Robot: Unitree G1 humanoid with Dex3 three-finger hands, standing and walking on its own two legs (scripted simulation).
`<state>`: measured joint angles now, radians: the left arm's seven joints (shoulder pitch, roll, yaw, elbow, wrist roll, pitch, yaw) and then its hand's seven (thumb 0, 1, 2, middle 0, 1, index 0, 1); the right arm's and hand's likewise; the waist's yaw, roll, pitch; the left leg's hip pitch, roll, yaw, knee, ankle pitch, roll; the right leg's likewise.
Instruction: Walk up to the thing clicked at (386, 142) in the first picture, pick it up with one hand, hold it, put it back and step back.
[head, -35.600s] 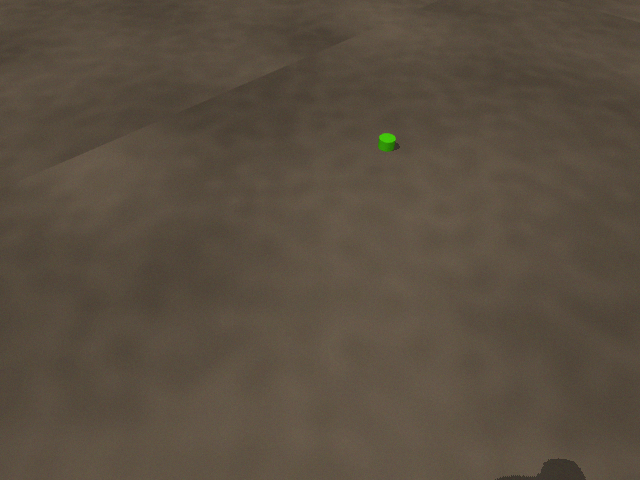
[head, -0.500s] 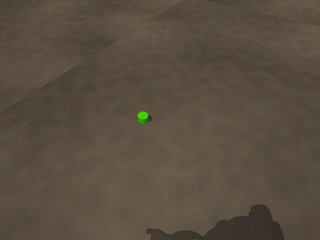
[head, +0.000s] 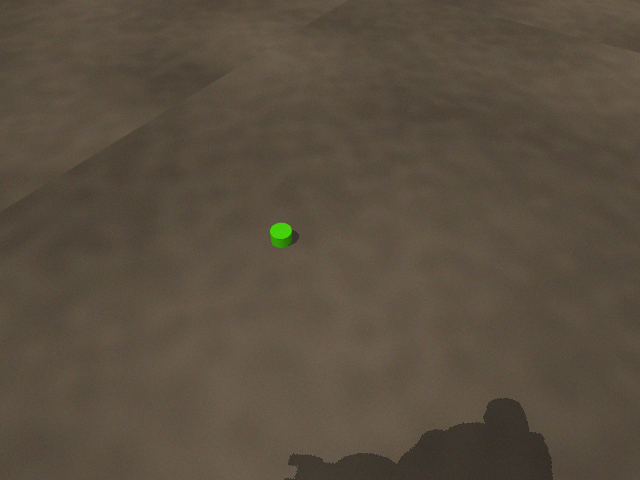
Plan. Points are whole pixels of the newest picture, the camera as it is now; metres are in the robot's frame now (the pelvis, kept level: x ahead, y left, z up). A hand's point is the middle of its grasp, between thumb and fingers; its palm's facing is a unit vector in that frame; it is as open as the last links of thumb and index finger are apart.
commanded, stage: step back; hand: left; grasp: from above
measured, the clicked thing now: (281, 235) +1.08 +0.19 -0.74
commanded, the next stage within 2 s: stand in 0.26 s
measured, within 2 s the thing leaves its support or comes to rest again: neither
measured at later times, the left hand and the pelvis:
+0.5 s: hand out of the picture +0.12 +0.24 -0.14, palm faces -0.04 -0.94 -0.33, open 7.4 cm; pelvis +0.01 +0.00 +0.02, yaw +0 degrees
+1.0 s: hand out of the picture +0.04 +0.24 -0.14, palm faces -0.02 -0.94 -0.35, open 7.4 cm; pelvis -0.02 -0.02 +0.02, yaw +1 degrees
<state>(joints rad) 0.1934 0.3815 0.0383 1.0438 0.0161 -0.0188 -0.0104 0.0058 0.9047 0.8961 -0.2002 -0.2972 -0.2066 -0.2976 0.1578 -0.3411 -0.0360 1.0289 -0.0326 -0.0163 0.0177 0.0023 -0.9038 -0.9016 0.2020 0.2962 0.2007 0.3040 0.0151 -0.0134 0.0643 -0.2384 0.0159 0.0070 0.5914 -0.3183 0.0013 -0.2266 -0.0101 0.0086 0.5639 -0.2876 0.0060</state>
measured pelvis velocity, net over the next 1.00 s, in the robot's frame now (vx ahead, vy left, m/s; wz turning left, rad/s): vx -0.02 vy -0.02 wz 0.01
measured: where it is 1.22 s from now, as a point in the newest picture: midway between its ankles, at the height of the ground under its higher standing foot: outside the picture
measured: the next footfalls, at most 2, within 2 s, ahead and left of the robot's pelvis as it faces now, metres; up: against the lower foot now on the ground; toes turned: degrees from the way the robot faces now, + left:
none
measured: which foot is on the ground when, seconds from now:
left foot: down 0.00-1.00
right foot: down 0.00-1.00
